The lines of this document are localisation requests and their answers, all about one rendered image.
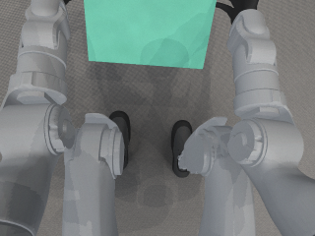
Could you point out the carton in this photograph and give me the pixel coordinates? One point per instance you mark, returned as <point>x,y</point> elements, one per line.
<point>166,33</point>

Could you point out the right robot upper arm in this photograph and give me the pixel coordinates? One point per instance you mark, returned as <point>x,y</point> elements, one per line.
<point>269,152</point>

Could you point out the robot right forearm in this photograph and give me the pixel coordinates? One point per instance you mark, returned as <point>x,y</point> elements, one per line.
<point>255,70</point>

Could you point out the robot right thigh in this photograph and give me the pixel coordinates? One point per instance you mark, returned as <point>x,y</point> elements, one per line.
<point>229,204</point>

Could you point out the robot left foot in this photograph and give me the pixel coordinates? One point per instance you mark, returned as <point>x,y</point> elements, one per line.
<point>123,122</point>

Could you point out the right robot hand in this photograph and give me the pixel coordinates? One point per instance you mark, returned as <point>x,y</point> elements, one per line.
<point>238,6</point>

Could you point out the left robot upper arm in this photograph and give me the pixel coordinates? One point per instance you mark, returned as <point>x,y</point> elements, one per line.
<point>32,138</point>

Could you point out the robot left forearm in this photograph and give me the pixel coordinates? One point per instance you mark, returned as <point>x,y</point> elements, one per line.
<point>42,56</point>

